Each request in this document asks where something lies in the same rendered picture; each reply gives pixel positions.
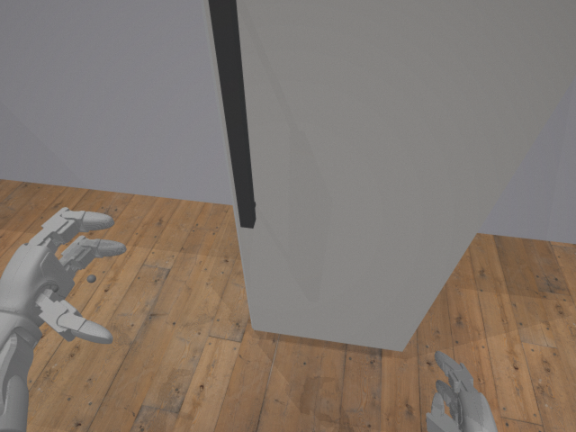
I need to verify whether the left robot hand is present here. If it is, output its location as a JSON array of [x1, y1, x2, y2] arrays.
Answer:
[[0, 207, 127, 344]]

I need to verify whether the right robot hand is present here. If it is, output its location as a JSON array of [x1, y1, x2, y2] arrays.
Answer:
[[426, 351, 498, 432]]

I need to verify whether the handle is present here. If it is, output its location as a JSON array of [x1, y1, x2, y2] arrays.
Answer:
[[209, 0, 256, 229]]

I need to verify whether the left robot forearm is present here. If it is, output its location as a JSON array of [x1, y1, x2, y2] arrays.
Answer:
[[0, 310, 42, 432]]

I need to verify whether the fridge door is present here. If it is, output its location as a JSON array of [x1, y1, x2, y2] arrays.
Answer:
[[203, 0, 576, 352]]

